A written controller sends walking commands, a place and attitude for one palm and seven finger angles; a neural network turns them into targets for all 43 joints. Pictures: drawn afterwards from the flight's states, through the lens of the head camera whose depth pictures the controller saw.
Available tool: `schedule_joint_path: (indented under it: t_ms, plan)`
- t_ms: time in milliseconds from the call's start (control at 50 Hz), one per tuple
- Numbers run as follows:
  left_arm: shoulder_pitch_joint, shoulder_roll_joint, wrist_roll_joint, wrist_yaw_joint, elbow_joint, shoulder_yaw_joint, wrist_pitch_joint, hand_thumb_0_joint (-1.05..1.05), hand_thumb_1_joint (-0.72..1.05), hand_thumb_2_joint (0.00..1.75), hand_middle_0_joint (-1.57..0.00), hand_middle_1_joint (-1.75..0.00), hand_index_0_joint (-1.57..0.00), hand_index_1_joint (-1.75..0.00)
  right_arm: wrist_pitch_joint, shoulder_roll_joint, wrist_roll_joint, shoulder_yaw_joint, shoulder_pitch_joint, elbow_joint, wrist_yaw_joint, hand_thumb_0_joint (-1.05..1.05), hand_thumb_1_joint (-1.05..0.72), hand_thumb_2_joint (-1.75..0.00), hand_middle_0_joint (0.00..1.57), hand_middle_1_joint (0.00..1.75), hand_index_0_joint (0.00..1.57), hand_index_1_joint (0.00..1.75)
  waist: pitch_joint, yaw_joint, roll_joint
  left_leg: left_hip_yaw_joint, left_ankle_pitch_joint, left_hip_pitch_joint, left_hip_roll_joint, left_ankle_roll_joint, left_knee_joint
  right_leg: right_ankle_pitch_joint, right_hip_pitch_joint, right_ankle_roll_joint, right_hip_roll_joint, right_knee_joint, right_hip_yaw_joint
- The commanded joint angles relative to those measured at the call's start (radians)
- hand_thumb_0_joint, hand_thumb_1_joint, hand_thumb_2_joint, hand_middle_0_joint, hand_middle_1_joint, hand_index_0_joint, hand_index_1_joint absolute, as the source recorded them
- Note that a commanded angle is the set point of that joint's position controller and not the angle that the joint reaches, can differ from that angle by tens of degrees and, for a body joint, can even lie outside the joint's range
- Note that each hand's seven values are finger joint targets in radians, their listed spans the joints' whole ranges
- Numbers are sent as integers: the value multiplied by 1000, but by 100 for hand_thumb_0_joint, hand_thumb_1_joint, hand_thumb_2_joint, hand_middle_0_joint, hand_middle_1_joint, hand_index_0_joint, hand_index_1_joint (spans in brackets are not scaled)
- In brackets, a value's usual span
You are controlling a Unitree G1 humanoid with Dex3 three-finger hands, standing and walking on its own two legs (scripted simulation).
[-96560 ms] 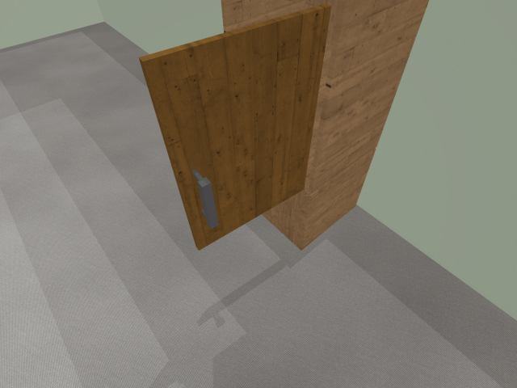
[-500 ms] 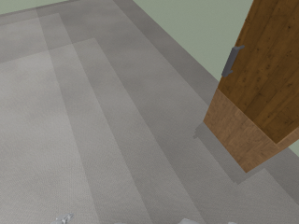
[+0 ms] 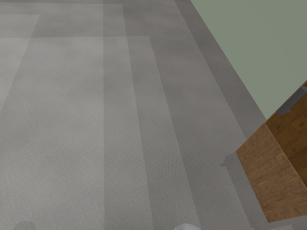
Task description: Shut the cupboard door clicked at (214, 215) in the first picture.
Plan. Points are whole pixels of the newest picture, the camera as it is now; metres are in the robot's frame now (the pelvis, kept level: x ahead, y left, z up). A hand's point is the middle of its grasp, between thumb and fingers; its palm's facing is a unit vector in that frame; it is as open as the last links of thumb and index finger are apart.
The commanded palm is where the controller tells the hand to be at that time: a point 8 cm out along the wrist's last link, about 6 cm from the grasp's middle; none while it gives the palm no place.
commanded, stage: walk to a spot facing it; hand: left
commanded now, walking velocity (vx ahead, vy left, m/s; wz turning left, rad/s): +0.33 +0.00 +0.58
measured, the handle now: (295, 101) +0.65 -0.61 -0.10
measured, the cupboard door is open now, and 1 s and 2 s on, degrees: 1 1 1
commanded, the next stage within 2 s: turn to face it in 0.86 s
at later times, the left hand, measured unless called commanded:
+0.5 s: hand (101, 211) +0.18 +0.15 -0.13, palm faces +0.31 -0.92 -0.24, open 7.3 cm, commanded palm none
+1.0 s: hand (77, 209) +0.19 +0.23 -0.17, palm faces +0.61 -0.76 -0.24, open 7.4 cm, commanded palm none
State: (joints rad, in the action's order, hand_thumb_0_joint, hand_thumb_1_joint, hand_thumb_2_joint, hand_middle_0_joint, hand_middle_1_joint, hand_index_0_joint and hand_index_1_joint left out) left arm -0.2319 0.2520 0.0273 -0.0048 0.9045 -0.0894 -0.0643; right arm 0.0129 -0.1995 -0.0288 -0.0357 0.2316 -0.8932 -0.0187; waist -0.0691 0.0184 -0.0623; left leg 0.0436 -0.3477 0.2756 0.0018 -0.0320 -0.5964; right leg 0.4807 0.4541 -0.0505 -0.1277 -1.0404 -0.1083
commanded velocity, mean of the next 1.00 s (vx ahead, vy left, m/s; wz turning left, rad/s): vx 0.16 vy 0.00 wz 0.50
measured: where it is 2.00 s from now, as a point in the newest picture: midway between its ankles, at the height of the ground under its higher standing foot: (139, 203)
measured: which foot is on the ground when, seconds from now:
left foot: down 0.00-0.32, up 0.34-0.82, down 0.84-1.00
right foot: up 0.00-0.30, down 0.32-0.82, up 0.84-1.00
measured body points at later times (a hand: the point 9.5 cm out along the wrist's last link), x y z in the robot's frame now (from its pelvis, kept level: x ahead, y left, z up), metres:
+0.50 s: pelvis +0.15 -0.06 +0.01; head +0.18 -0.07 +0.46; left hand +0.17 +0.20 -0.11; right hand +0.25 -0.30 -0.15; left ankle +0.07 +0.07 -0.62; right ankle +0.19 -0.14 -0.73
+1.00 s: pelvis +0.27 +0.03 +0.00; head +0.31 +0.08 +0.44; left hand +0.16 +0.27 -0.15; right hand +0.52 -0.10 -0.13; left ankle +0.27 +0.11 -0.73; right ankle +0.32 -0.13 -0.64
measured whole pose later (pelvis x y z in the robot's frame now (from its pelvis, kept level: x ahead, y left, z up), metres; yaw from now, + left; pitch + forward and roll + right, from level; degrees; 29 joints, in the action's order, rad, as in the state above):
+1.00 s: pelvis +0.27 +0.03 +0.00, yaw +35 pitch +1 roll -1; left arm -0.22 0.23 0.01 0.02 0.90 -0.08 -0.03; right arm 0.01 -0.22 -0.02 -0.01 0.10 -0.86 0.00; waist -0.13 -0.02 -0.02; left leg 0.05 -0.22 0.38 0.04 -0.08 -0.58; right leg 0.46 0.48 -0.08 -0.13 -1.19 -0.05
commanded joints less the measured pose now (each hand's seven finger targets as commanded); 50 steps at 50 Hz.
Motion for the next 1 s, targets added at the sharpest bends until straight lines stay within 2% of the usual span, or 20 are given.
schedule_joint_path:
  t_ms: [0, 120, 200, 240, 260, 280, 300, 320, 360, 420, 460, 580, 700, 760, 780, 800, 820, 840, 920, 980]
  plan:
    - [99, 68, -1, -20, -121, -14, 69, 0, 90, 90, -20, -30, -20, -30, -41, -192, 0, -41, 91, 29, 37, 0, -90, -90, 20, 30, 20, 30, 47, 26, 221, -341, 211, -215, -228, -130, 332, -159, 243, -12, 7, -84, 91]
    - [155, 57, -4, -28, -130, -1, 79, 0, 90, 90, -20, -30, -20, -30, -57, -192, 5, -44, 145, -13, 36, 0, -90, -90, 20, 30, 20, 30, 29, 33, 187, -335, 213, -250, -211, -170, 355, -203, 220, -28, 27, 127, 82]
    - [178, 51, -9, -33, -142, 3, 84, 0, 90, 90, -20, -30, -20, -30, -54, -198, 0, -51, 121, -26, 31, 0, -90, -90, 20, 30, 20, 30, 0, 24, 209, -325, 180, -145, -191, -153, 333, -204, 60, -25, 68, 342, 42]
    - [87, 62, -9, -33, -116, -5, 91, 0, 90, 90, -20, -30, -20, -30, -50, -203, 1, -53, 76, -24, 31, 0, -90, -90, 20, 30, 20, 30, 22, -26, 204, -321, 139, -30, -173, -129, 270, -249, -152, -15, 102, 445, 31]
    - [-20, 83, -7, -29, -81, -16, 97, 0, 90, 90, -20, -30, -20, -30, -51, -192, 7, -53, 47, -20, 29, 0, -90, -90, 20, 30, 20, 30, 53, -79, 155, -294, 85, 89, -129, -102, 173, -285, -357, -6, 101, 516, 45]
    - [-173, 157, 0, -20, -38, -37, 111, 0, 90, 90, -20, -30, -20, -30, -57, -155, 18, -48, 30, -7, 23, 0, -90, -90, 20, 30, 20, 30, 124, -150, -6, -212, -20, 255, -37, -56, -35, -160, -602, 23, -17, 622, 169]
    - [-280, 272, 13, -6, -22, -60, 116, 0, 90, 90, -20, -30, -20, -30, -63, -76, 27, -34, 68, 20, 21, 0, -90, -90, 20, 30, 20, 30, 229, -180, -330, -82, -280, 391, 97, -3, -406, 89, -719, 113, -338, 790, 564]
    - [-229, 255, 0, 7, -29, -49, 104, 0, 90, 90, -20, -30, -20, -30, -51, -119, 17, -50, 38, 34, 16, 0, -90, -90, 20, 30, 20, 30, 133, -142, -242, -125, -269, 426, 33, -9, -607, 239, -550, 145, -397, 892, 659]
    - [-60, 157, 3, 14, -67, -28, 111, 0, 90, 90, -20, -30, -20, -30, -41, -107, -1, -53, 44, 7, 6, 0, -90, -90, 20, 30, 20, 30, 13, -57, -159, -128, -80, 426, -51, 0, -728, 307, -312, 151, -347, 917, 560]
    - [-8, 62, 1, 15, -61, -3, 128, 0, 90, 90, -20, -30, -20, -30, -15, -62, -1, -49, 55, -24, -17, 0, -90, -90, 20, 30, 20, 30, 7, 4, -92, -88, 62, 317, -87, 26, -667, -86, -204, 107, -232, 874, 156]
    - [-54, 50, -1, 14, -43, 0, 141, 0, 90, 90, -20, -30, -20, -30, -7, -47, 1, -45, 38, -24, -23, 0, -90, -90, 20, 30, 20, 30, 21, 0, -88, -58, 114, 353, -79, 43, -626, -303, -273, 106, -205, 856, 47]
    - [-153, 40, -2, 21, 17, 9, 148, 0, 90, 90, -20, -30, -20, -30, 5, -29, 0, -30, -111, 30, -33, 0, -90, -90, 20, 30, 20, 30, 8, -21, -50, 13, 139, 425, -80, 55, -417, -771, -446, 114, -210, 790, -111]
    - [-190, 101, 2, 26, 25, 0, 129, 0, 90, 90, -20, -30, -20, -30, -1, -49, 0, -11, -212, 87, -36, 0, -90, -90, 20, 30, 20, 30, 36, -43, -80, 98, 80, 305, -35, 17, -129, -1038, -544, 121, -259, 650, -152]
    - [-140, 152, -6, 24, 0, -18, 121, 0, 90, 90, -20, -30, -20, -30, -10, -118, -4, -30, -42, 58, -25, 0, -90, -90, 20, 30, 20, 30, 142, 47, -81, 116, 160, -4, 32, -17, 23, -1073, -460, 85, -241, 373, -210]
    - [-126, 148, -13, 22, -14, -17, 117, 0, 90, 90, -20, -30, -20, -30, -15, -183, -8, -48, 62, 36, -18, 0, -90, -90, 20, 30, 20, 30, 220, 104, 18, 43, 380, -244, -29, -42, 90, -833, -298, 49, -207, 162, -208]
    - [-132, 91, -28, 10, -49, -2, 109, 0, 90, 90, -20, -30, -20, -30, -22, -310, -12, -77, 149, 26, -7, 0, -90, -90, 20, 30, 20, 30, 310, 125, 296, -363, 855, -477, -333, -185, 78, 27, 34, -21, -27, -139, -175]
    - [-67, 91, -24, 19, -97, 11, 95, 0, 90, 90, -20, -30, -20, -30, -19, -359, 14, -79, 204, 16, 9, 0, -90, -90, 20, 30, 20, 30, 361, 141, 257, -492, 1099, -502, -431, -270, 110, 201, 135, -15, 21, -296, -2]
    - [-46, 91, -22, 30, -116, 3, 88, 0, 90, 90, -20, -30, -20, -30, -14, -341, 15, -70, 166, 19, 18, 0, -90, -90, 20, 30, 20, 30, 286, 107, 132, -416, 995, -398, -444, -283, 128, 158, 129, -6, -12, -301, 59]
    - [-72, 71, -9, 26, -73, -8, 50, 0, 90, 90, -20, -30, -20, -30, -20, -219, 6, -34, -75, 92, 38, 0, -90, -90, 20, 30, 20, 30, 149, -1, 202, -294, 602, -81, -270, -167, 231, -30, 61, -30, -24, -182, 115]
    - [-120, 34, -5, 21, -43, 0, 40, 0, 90, 90, -20, -30, -20, -30, -30, -178, 4, -18, -69, 77, 42, 0, -90, -90, 20, 30, 20, 30, 182, -31, 130, -234, 555, -72, -242, -148, 255, -110, 26, -25, 10, -115, 103]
